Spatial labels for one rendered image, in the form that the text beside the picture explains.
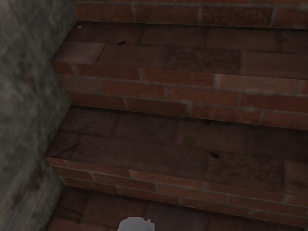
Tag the left robot thigh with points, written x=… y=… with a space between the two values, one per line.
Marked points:
x=136 y=224

